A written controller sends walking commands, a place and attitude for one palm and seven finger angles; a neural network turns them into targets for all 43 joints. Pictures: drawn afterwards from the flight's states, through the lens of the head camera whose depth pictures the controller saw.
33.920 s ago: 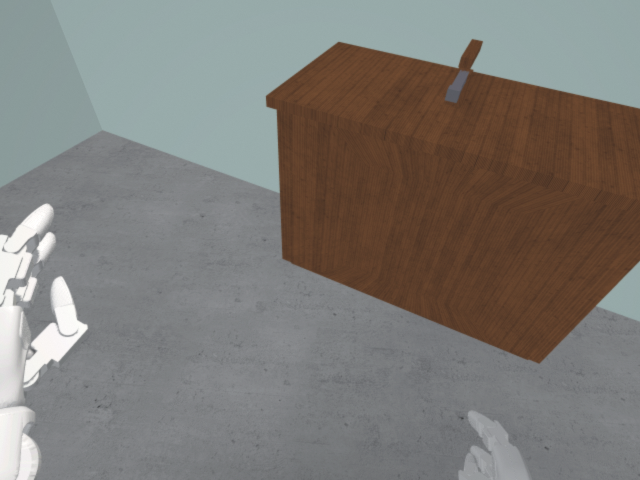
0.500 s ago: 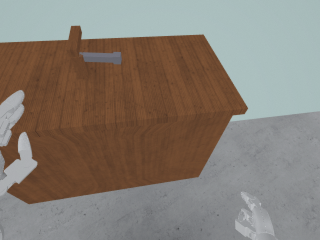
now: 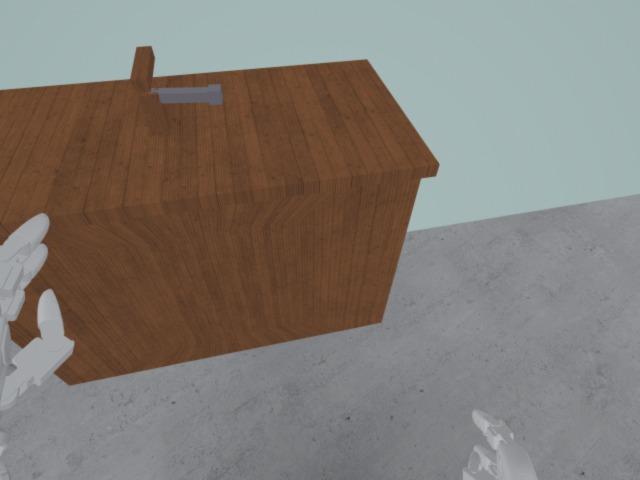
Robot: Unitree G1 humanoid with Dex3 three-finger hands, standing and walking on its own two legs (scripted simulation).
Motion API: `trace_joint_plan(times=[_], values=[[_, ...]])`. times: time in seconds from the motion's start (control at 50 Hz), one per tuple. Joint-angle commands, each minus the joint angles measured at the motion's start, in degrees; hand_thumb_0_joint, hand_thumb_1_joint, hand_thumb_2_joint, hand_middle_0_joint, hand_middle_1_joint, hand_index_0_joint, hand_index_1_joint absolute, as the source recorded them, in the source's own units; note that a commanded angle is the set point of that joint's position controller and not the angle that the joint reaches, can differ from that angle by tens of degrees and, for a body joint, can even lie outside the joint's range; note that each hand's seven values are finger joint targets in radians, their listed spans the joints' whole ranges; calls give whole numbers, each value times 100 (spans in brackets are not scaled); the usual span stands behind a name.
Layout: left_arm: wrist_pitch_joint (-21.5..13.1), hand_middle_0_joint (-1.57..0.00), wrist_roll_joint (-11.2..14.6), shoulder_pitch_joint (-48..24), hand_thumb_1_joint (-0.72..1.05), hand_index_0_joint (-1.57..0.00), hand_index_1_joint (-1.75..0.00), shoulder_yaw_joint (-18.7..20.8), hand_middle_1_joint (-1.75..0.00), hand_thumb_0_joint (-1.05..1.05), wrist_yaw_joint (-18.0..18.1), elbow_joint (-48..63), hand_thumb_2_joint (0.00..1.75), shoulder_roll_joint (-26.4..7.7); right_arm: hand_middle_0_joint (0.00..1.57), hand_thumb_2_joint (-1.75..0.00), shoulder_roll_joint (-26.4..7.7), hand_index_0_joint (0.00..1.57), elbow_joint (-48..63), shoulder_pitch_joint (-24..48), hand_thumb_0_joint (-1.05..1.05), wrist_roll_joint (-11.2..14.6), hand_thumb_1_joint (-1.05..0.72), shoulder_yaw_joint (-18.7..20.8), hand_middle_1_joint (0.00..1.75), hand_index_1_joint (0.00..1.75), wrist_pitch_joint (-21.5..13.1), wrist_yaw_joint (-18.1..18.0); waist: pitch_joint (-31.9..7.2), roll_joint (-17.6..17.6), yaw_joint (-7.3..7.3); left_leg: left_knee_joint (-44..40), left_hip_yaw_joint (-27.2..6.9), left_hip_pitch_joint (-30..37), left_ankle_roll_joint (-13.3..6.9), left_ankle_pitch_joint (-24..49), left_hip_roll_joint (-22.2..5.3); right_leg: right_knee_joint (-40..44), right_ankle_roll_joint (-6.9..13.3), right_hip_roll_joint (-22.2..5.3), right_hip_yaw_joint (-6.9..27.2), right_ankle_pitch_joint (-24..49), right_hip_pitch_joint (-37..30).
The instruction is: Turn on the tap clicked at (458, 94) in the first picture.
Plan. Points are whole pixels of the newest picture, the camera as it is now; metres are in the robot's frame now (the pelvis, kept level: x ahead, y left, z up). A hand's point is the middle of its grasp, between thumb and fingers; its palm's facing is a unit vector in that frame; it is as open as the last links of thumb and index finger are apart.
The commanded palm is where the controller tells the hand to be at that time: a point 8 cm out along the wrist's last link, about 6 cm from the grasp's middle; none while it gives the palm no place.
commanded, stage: stop stepping back and stand still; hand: left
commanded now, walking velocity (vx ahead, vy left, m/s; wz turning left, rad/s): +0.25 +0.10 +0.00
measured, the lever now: (215, 94) +0.77 +0.21 +0.09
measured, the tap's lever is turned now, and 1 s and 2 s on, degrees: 81 81 81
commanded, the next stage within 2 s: stand and check the lever's angle in 0.62 s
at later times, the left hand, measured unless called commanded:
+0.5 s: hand (55, 442) +0.13 +0.20 +0.16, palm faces +0.35 -0.85 -0.39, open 7.4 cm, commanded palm +0.09 +0.26 +0.18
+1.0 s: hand (62, 397) +0.16 +0.20 +0.18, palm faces +0.41 -0.81 -0.42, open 7.4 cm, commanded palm +0.11 +0.24 +0.18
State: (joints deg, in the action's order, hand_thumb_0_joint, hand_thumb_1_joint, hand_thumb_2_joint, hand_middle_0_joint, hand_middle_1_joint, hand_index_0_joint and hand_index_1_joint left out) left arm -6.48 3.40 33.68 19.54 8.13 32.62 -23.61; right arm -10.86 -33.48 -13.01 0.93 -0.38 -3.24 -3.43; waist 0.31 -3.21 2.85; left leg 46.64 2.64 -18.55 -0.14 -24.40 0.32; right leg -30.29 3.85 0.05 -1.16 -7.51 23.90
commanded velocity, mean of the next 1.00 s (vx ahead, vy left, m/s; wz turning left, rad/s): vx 0.09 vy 0.03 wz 0.00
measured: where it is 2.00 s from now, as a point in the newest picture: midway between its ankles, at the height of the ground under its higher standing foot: outside the picture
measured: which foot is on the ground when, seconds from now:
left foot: up 0.00-0.06, down 0.08-0.28, up 0.30-0.50, down 0.52-1.00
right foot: down 0.00-0.08, up 0.10-0.28, down 0.30-1.00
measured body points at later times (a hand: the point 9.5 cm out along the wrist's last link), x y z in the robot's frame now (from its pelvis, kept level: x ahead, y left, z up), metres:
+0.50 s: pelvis -0.07 -0.03 -0.01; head -0.08 -0.03 +0.44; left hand +0.11 +0.24 +0.18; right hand +0.09 -0.26 -0.09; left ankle -0.05 +0.10 -0.72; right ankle +0.02 -0.11 -0.73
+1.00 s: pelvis -0.04 -0.05 +0.00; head -0.03 -0.04 +0.45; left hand +0.13 +0.24 +0.20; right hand +0.13 -0.28 -0.08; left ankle -0.02 +0.08 -0.73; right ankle -0.03 -0.14 -0.73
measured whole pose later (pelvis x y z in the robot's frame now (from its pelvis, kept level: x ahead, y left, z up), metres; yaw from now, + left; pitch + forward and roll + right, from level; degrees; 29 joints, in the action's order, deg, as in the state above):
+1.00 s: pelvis -0.04 -0.05 +0.00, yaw +2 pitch -2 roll +0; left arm -9.4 2.4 28.1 20.4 8.8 31.6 -22.5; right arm -11.8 -35.3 -11.4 0.8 0.7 -6.3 -4.2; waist 4.1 -0.5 0.1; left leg 30.6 0.1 -13.9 0.7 -14.4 -1.2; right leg -30.5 1.7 1.5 -1.6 -15.7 12.6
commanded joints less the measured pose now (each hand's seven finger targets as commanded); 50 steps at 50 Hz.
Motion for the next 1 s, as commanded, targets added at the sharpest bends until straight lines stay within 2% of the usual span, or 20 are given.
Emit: trace_joint_plan(times=[0.0,0.06,0.12,0.2,0.24,0.26,0.28,0.32,0.46,0.5,0.52,0.58,0.66,0.68,0.7,0.72,0.78,0.84,0.88,0.98], values=[[-359,-20,-27,-527,90,-20,-30,739,-30,0,221,882,90,-861,20,-90,-784,20,829,378,0,-5,-90,284,30,30,-404,-94,-497,-341,-69,-1930,-42,939,-324,-210,-129,1275,-75,-1153,1345,-2830,-17],[-511,-20,-53,-882,90,-20,-30,739,-30,0,232,1280,90,-913,20,-90,-1032,20,908,261,0,-37,-90,373,30,30,-592,-130,-167,2721,-103,-3803,-2062,820,-1128,-1172,-1639,-2223,-480,359,-181,-2086,437],[-498,-20,-215,-972,90,-20,-30,742,-30,0,203,912,90,-808,20,-90,-838,20,494,230,0,6,-90,430,30,30,-748,-8,201,1901,-113,-3426,-1774,672,-1324,259,-1696,-3878,-396,-95,413,-1570,1474],[-400,-20,-81,-1115,90,-20,-30,500,-30,0,141,203,90,-568,20,-90,-959,20,419,314,0,-13,-90,358,30,30,-787,-111,399,1033,-300,-2729,-867,-57,-752,196,-1344,-703,-397,-94,-115,-1641,-650],[-346,-20,-139,-1346,90,-20,-30,378,-30,0,94,-31,90,-470,20,-90,-933,20,419,378,0,-20,-90,352,30,30,-719,-141,220,215,-331,-1094,-327,-586,-502,-416,-611,654,-347,-43,-72,-1050,-1853],[-324,-20,-170,-1277,90,-20,-30,389,-30,0,48,-177,90,-611,20,-90,-811,20,429,448,0,20,-90,394,30,30,-660,-111,117,-1191,-261,611,-68,-1217,-361,-518,-79,1412,7,-1073,1764,-1911,-1911],[-326,-20,-84,-1460,90,-20,-30,341,-30,0,-46,-87,90,-589,20,-90,-856,20,620,747,0,70,-90,434,30,30,-641,-102,198,-1587,-255,1896,-366,-1626,-220,-456,133,2124,349,-1952,3483,-2744,-1327],[-509,-20,-88,-1851,90,-20,-30,475,-30,0,-139,177,90,-748,20,-90,-726,20,293,531,0,-33,-90,387,30,30,-629,9,-17,-476,-62,2159,-591,-1103,-106,179,-231,1990,502,-1801,2844,-3519,-586],[-557,-20,9,-833,90,-20,-30,786,-30,0,135,1347,90,-917,20,-90,-607,20,621,688,0,-82,-90,227,30,30,-516,-103,-279,162,-117,-1593,78,1428,-307,-104,-162,1111,208,-1145,1123,-3493,597],[-602,-20,-18,-1091,90,-20,-30,727,-30,0,193,1413,90,-715,20,-90,-880,20,660,619,0,-150,-90,198,30,30,-583,-124,131,2629,-105,-3678,-2368,867,-947,-2346,-1417,-1514,-252,221,103,-2840,919],[-581,-20,-128,-1453,90,-20,-30,808,-30,0,243,1278,90,-814,20,-90,-779,20,654,554,0,-99,-90,208,30,30,-662,-120,334,2701,-60,-4304,-3100,-25,-1388,-2745,-2113,-3188,-350,309,80,-2343,768],[-485,-20,-126,-1316,90,-20,-30,767,-30,0,163,2,90,-695,20,-90,-701,20,420,396,0,-18,-90,283,30,30,-724,-38,268,1126,-205,-3498,-1891,-117,-1094,-1148,-1662,-2797,-389,-183,354,-1857,433],[-364,-20,-98,-882,90,-20,-30,253,-30,0,44,-386,90,-228,20,-90,-735,20,608,528,0,55,-90,215,30,30,-641,-58,135,683,-308,-2234,-579,-202,-479,-172,-761,735,-450,33,-220,-921,-1395],[-407,-20,-111,-919,90,-20,-30,175,-30,0,-14,-324,90,-229,20,-90,-748,20,612,545,0,25,-90,246,30,30,-610,-41,213,19,-272,-1407,-362,-482,-339,160,-501,1224,-285,-298,386,-657,-1565],[-438,-20,-126,-995,90,-20,-30,232,-30,0,-52,-96,90,-413,20,-90,-738,20,667,618,0,30,-90,291,30,30,-583,7,73,-927,-218,-268,-176,-855,-174,218,-165,1726,130,-1205,2057,-715,-1543],[-486,-20,-100,-1453,90,-20,-30,278,-30,0,-45,427,90,-575,20,-90,-672,20,722,780,0,41,-90,259,30,30,-600,41,27,-977,-232,371,-190,-1067,-96,148,-138,1802,452,-1807,2585,-49,-1576],[-599,-20,-120,-1767,90,-20,-30,599,-30,0,45,1223,90,-949,20,-90,-759,20,610,669,0,17,-90,360,30,30,-700,37,-413,-553,-231,-294,-451,-243,-115,309,-364,1255,471,-1614,1898,219,-1449],[-688,-20,-81,-1203,90,-20,-30,837,-30,0,192,1657,90,-957,20,-90,-725,20,630,736,0,-71,-90,303,30,30,-657,-40,-601,846,-227,-2167,-598,1111,-164,1482,-391,396,42,-837,955,-268,-996],[-703,-20,-70,-973,90,-20,-30,822,-30,0,242,1625,90,-827,20,-90,-809,20,728,826,0,-52,-90,301,30,30,-597,-85,-474,1818,-357,-2830,-1611,1059,-428,1471,-1164,-129,-338,-138,310,-738,-760],[-596,-20,-69,-773,90,-20,-30,687,-30,0,172,453,90,-504,20,-90,-731,20,660,683,0,20,-90,313,30,30,-589,-84,-231,566,-250,-2197,-761,432,-220,1581,-575,765,-273,-275,593,245,-1507]])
